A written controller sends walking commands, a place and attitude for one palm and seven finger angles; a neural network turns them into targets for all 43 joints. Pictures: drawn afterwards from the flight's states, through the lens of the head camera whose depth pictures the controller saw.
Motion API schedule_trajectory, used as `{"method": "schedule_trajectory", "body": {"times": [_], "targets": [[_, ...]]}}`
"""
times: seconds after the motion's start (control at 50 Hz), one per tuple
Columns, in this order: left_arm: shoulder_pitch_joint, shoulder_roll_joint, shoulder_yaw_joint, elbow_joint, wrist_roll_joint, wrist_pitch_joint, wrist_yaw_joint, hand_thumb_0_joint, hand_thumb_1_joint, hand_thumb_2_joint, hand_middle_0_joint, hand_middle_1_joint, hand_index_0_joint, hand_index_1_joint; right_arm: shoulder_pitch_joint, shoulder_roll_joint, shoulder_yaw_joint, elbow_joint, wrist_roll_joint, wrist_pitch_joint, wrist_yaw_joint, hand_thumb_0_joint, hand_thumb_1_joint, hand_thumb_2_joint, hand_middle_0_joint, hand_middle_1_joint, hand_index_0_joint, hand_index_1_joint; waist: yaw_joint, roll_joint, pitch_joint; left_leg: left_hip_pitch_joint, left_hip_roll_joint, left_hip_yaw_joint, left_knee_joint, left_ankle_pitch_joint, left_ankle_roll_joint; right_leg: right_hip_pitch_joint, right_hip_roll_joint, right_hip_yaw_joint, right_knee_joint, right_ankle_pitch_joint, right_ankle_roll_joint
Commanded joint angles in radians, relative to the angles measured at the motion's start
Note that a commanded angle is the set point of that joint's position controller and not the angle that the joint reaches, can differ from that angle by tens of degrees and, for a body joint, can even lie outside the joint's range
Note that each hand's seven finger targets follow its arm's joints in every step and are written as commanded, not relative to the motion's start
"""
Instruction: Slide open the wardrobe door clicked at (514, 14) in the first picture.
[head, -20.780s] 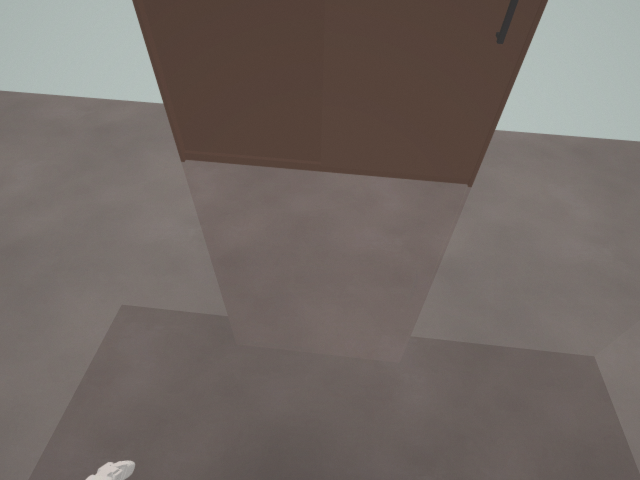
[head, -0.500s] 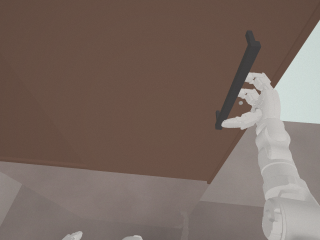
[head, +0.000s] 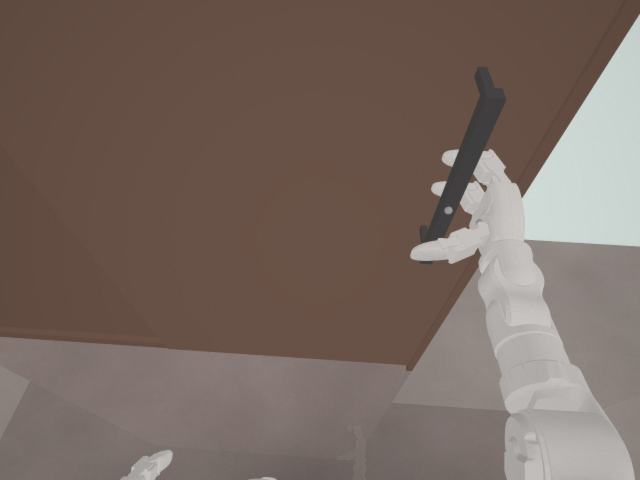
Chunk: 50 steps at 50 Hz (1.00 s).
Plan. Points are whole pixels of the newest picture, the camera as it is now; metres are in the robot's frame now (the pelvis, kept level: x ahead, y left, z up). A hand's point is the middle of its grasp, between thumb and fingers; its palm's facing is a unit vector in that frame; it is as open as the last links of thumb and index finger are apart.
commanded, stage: slide the fingers in behind the handle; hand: right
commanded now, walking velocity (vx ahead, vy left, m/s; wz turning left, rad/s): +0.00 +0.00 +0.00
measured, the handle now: (449, 183) +0.48 -0.10 +0.10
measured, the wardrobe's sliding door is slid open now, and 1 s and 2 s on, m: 0.00 0.00 0.00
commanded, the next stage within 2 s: grip the handle and tug to test in 0.82 s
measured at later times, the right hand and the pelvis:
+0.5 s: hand (434, 209) +0.43 -0.08 +0.11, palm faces -0.06 +1.00 -0.01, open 14.0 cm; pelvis -0.01 +0.01 +0.00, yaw +0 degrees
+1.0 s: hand (433, 208) +0.44 -0.08 +0.10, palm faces -0.07 +1.00 -0.01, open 13.9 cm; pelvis -0.01 +0.01 +0.00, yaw +0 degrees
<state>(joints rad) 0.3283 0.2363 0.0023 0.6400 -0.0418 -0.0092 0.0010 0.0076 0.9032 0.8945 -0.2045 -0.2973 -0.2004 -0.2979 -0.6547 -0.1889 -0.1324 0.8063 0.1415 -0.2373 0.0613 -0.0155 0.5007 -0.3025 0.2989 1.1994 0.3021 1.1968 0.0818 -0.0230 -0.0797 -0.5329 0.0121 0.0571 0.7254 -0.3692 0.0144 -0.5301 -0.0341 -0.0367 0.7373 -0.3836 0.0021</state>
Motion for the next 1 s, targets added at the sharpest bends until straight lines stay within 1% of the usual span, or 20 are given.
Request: {"method": "schedule_trajectory", "body": {"times": [0.0,0.04,0.12,0.16,0.26,0.3,0.34,0.38,0.44,0.48,0.52,0.64,0.72,0.76,0.8,0.82,0.84,0.9,0.94,0.98], "targets": [[0.064,0.139,0.049,-0.094,0.003,-0.031,0.008,0.000,0.900,0.900,-0.200,-0.300,-0.200,-0.300,-0.427,-0.139,-0.035,-0.227,0.001,-0.079,-0.018,0.000,0.500,-0.300,0.300,1.200,0.300,1.200,0.011,0.038,-0.370,0.159,-0.033,-0.013,-0.058,0.448,0.004,0.206,0.031,0.029,-0.055,0.392,-0.026],[0.061,0.141,0.047,-0.096,0.002,-0.027,0.006,0.000,0.900,0.900,-0.200,-0.300,-0.200,-0.300,-0.421,-0.156,-0.050,-0.195,0.001,-0.069,-0.018,0.000,0.500,-0.300,0.300,1.200,0.300,1.200,0.011,0.077,-0.331,0.171,-0.033,-0.019,-0.068,0.446,-0.002,0.158,0.035,0.021,-0.063,0.347,-0.028],[0.055,0.138,0.046,-0.101,-0.001,-0.026,0.010,0.000,0.900,0.900,-0.200,-0.300,-0.200,-0.300,-0.480,-0.159,-0.049,-0.214,-0.004,-0.076,-0.021,0.000,0.500,-0.300,0.300,1.200,0.300,1.200,0.016,0.040,-0.336,0.165,-0.031,-0.027,-0.076,0.416,-0.001,0.166,0.039,0.016,-0.070,0.311,-0.031],[0.054,0.132,0.049,-0.105,0.000,-0.031,0.007,0.000,0.900,0.900,-0.200,-0.300,-0.200,-0.300,-0.461,-0.122,-0.019,-0.254,-0.001,-0.085,-0.020,0.000,0.500,-0.300,0.300,1.200,0.300,1.200,0.013,0.001,-0.383,0.169,-0.031,-0.025,-0.068,0.445,0.002,0.203,0.038,0.015,-0.062,0.353,-0.028],[0.059,0.134,0.051,-0.098,0.000,-0.032,0.000,0.000,0.900,0.900,-0.200,-0.300,-0.200,-0.300,-0.427,-0.078,0.009,-0.233,0.004,-0.077,-0.027,0.000,0.500,-0.300,0.300,1.200,0.300,1.200,0.021,0.048,-0.338,0.155,-0.035,-0.019,-0.080,0.432,-0.002,0.185,0.038,0.016,-0.065,0.331,-0.029],[0.064,0.142,0.051,-0.092,0.003,-0.029,0.004,0.000,0.900,0.900,-0.200,-0.300,-0.200,-0.300,-0.435,-0.130,-0.028,-0.213,-0.002,-0.075,-0.039,0.000,0.500,-0.300,0.300,1.200,0.300,1.200,0.017,0.101,-0.311,0.179,-0.032,-0.022,-0.085,0.409,-0.005,0.139,0.039,0.018,-0.075,0.291,-0.032],[0.052,0.132,0.049,-0.099,0.003,-0.030,0.004,0.000,0.900,0.900,-0.200,-0.300,-0.200,-0.300,-0.457,-0.118,-0.020,-0.237,-0.007,-0.081,-0.046,0.000,0.500,-0.300,0.300,1.200,0.300,1.200,0.013,0.045,-0.338,0.180,-0.030,-0.030,-0.088,0.401,-0.005,0.158,0.044,0.009,-0.077,0.278,-0.032],[0.054,0.134,0.046,-0.095,0.004,-0.030,0.007,0.000,0.900,0.900,-0.200,-0.300,-0.200,-0.300,-0.463,-0.159,-0.047,-0.237,-0.012,-0.090,-0.053,0.000,0.500,-0.300,0.300,1.200,0.300,1.200,0.010,0.059,-0.343,0.203,-0.028,-0.037,-0.087,0.403,-0.005,0.143,0.046,0.009,-0.079,0.271,-0.033],[0.052,0.135,0.047,-0.098,0.002,-0.028,0.007,0.000,0.900,0.900,-0.200,-0.300,-0.200,-0.300,-0.438,-0.163,-0.049,-0.211,-0.016,-0.095,-0.043,0.000,0.500,-0.300,0.300,1.200,0.300,1.200,0.009,0.062,-0.340,0.206,-0.029,-0.040,-0.090,0.407,-0.006,0.140,0.046,0.005,-0.080,0.267,-0.033],[0.043,0.128,0.045,-0.100,-0.002,-0.031,0.006,0.000,0.900,0.900,-0.200,-0.300,-0.200,-0.300,-0.474,-0.105,0.004,-0.227,-0.009,-0.098,-0.030,0.000,0.500,-0.300,0.300,1.200,0.300,1.200,0.024,0.021,-0.329,0.177,-0.030,-0.038,-0.096,0.397,-0.005,0.161,0.045,0.003,-0.079,0.260,-0.031],[0.051,0.134,0.047,-0.099,-0.002,-0.030,0.005,0.000,0.900,0.900,-0.200,-0.300,-0.200,-0.300,-0.441,-0.112,-0.013,-0.193,-0.001,-0.092,-0.026,0.000,0.500,-0.300,0.300,1.200,0.300,1.200,0.020,0.063,-0.324,0.181,-0.033,-0.035,-0.097,0.401,-0.005,0.157,0.044,0.006,-0.079,0.265,-0.033],[0.051,0.135,0.048,-0.101,-0.001,-0.030,0.003,0.000,0.900,0.900,-0.200,-0.300,-0.200,-0.300,-0.439,-0.126,-0.026,-0.207,-0.003,-0.094,-0.031,0.000,0.500,-0.300,0.300,1.200,0.300,1.200,0.009,0.050,-0.336,0.189,-0.031,-0.035,-0.093,0.403,-0.005,0.154,0.047,0.006,-0.080,0.270,-0.033],[0.055,0.137,0.049,-0.096,0.000,-0.028,0.005,0.000,0.900,0.900,-0.200,-0.300,-0.200,-0.300,-0.466,-0.122,-0.018,-0.188,-0.007,-0.099,-0.035,0.000,0.500,-0.300,0.300,1.200,0.300,1.200,0.022,0.087,-0.315,0.177,-0.031,-0.035,-0.097,0.385,-0.008,0.143,0.045,0.008,-0.081,0.252,-0.034],[0.049,0.133,0.045,-0.095,-0.001,-0.029,0.004,0.000,0.900,0.900,-0.200,-0.300,-0.200,-0.300,-0.481,-0.103,0.002,-0.182,-0.008,-0.099,-0.033,0.000,0.500,-0.300,0.300,1.200,0.300,1.200,0.025,0.050,-0.303,0.161,-0.030,-0.036,-0.102,0.362,-0.007,0.146,0.048,0.007,-0.084,0.233,-0.032],[0.054,0.140,0.048,-0.093,0.002,-0.028,0.007,0.000,0.900,0.900,-0.200,-0.300,-0.200,-0.300,-0.476,-0.152,-0.040,-0.179,-0.011,-0.105,-0.039,0.000,0.500,-0.300,0.300,1.200,0.300,1.200,0.016,0.061,-0.316,0.175,-0.030,-0.038,-0.098,0.357,-0.004,0.141,0.046,0.009,-0.082,0.234,-0.034],[0.052,0.136,0.045,-0.095,0.001,-0.029,0.007,0.000,0.900,0.900,-0.200,-0.300,-0.200,-0.300,-0.491,-0.122,-0.016,-0.181,-0.007,-0.104,-0.036,0.000,0.500,-0.300,0.300,1.200,0.300,1.200,0.027,0.065,-0.330,0.176,-0.031,-0.040,-0.098,0.372,-0.007,0.148,0.048,0.008,-0.081,0.241,-0.035],[0.055,0.137,0.047,-0.091,0.001,-0.028,0.008,0.000,0.900,0.900,-0.200,-0.300,-0.200,-0.300,-0.499,-0.146,-0.033,-0.181,-0.010,-0.107,-0.035,0.000,0.500,-0.300,0.300,1.200,0.300,1.200,0.020,0.052,-0.338,0.180,-0.030,-0.040,-0.095,0.375,-0.006,0.149,0.047,0.008,-0.081,0.246,-0.032],[0.057,0.137,0.045,-0.089,0.000,-0.027,0.008,0.000,0.900,0.900,-0.200,-0.300,-0.200,-0.300,-0.500,-0.127,-0.018,-0.147,-0.009,-0.103,-0.031,0.000,0.500,-0.300,0.300,1.200,0.300,1.200,0.028,0.058,-0.307,0.159,-0.032,-0.034,-0.097,0.356,-0.004,0.142,0.045,0.012,-0.080,0.236,-0.032],[0.064,0.139,0.048,-0.085,0.002,-0.029,0.008,0.000,0.900,0.900,-0.200,-0.300,-0.200,-0.300,-0.520,-0.141,-0.031,-0.161,-0.009,-0.110,-0.034,0.000,0.407,-0.340,0.310,1.213,0.310,1.213,0.024,0.050,-0.340,0.163,-0.035,-0.033,-0.087,0.380,-0.002,0.161,0.044,0.017,-0.077,0.267,-0.031],[0.060,0.132,0.048,-0.092,0.001,-0.032,0.002,0.000,0.900,0.900,-0.200,-0.300,-0.200,-0.300,-0.493,-0.100,-0.003,-0.184,-0.006,-0.113,-0.030,0.000,0.313,-0.380,0.320,1.227,0.320,1.227,0.018,0.014,-0.359,0.163,-0.034,-0.029,-0.080,0.409,0.001,0.182,0.044,0.012,-0.071,0.302,-0.028]]}}
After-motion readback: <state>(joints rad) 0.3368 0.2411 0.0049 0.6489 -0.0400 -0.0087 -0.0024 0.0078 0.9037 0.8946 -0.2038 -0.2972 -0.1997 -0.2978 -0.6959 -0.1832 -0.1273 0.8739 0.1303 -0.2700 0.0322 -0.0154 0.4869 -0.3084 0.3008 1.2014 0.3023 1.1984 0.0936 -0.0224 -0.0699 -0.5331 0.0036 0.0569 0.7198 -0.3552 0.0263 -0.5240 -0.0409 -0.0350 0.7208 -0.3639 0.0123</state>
